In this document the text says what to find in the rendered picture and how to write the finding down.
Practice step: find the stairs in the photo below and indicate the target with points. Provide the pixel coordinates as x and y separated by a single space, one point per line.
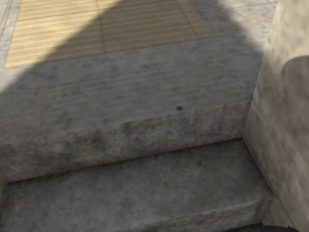
184 172

